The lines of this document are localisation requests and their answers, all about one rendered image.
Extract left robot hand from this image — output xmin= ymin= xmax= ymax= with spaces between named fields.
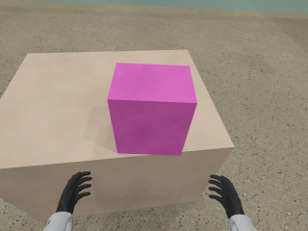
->
xmin=56 ymin=171 xmax=92 ymax=214

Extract robot left forearm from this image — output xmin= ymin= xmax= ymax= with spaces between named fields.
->
xmin=42 ymin=212 xmax=74 ymax=231

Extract robot right forearm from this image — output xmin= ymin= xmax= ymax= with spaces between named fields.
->
xmin=228 ymin=214 xmax=257 ymax=231

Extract carton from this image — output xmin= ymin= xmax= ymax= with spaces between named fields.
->
xmin=107 ymin=63 xmax=197 ymax=156

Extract right robot hand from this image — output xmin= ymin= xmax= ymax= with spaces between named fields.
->
xmin=208 ymin=174 xmax=244 ymax=219

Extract pedestal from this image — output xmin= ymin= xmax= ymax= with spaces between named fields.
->
xmin=0 ymin=49 xmax=235 ymax=222

